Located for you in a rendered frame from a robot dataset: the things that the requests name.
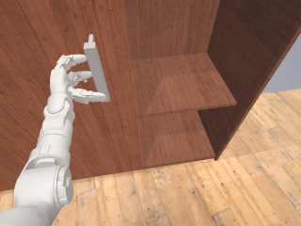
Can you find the left robot hand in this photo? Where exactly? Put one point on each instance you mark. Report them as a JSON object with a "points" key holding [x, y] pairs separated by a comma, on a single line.
{"points": [[60, 81]]}

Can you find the wardrobe door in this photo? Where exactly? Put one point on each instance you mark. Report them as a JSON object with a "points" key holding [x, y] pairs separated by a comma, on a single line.
{"points": [[34, 34]]}

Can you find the robot left forearm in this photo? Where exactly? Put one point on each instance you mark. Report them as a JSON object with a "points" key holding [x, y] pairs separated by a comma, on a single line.
{"points": [[53, 146]]}

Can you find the robot left upper arm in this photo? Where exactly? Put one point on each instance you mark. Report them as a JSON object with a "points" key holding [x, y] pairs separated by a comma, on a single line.
{"points": [[39, 196]]}

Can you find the handle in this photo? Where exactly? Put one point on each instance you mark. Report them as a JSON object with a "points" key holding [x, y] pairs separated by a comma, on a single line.
{"points": [[95, 65]]}

